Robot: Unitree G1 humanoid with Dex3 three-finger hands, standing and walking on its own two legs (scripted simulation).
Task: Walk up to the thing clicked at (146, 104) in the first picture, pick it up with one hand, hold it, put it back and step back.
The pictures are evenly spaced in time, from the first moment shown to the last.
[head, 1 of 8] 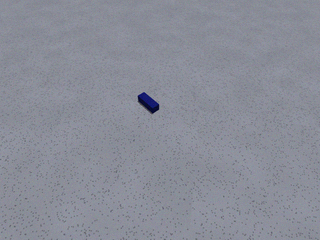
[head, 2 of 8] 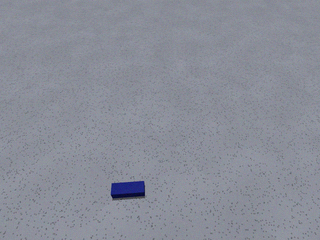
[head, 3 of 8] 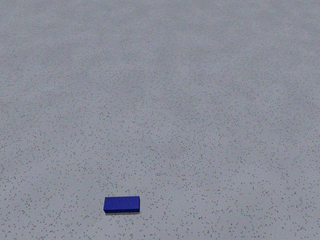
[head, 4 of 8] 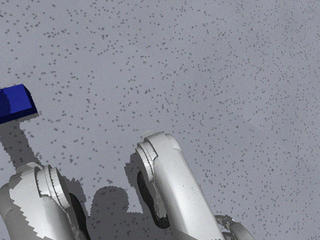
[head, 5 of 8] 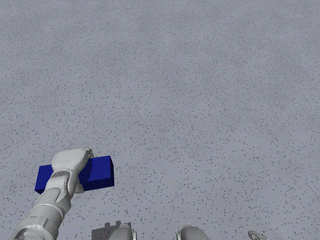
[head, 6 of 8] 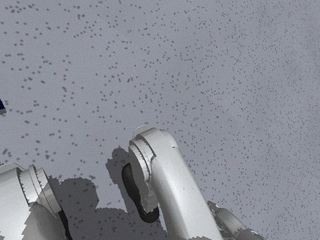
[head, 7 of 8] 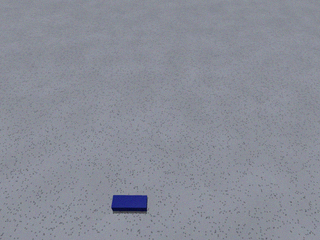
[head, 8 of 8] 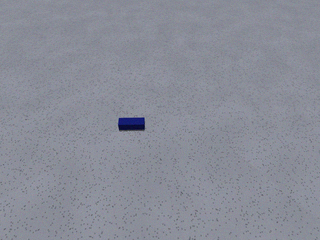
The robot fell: no
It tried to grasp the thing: yes
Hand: left
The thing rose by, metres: 0.66
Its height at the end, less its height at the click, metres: +0.00
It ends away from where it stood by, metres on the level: 0.02
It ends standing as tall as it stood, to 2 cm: yes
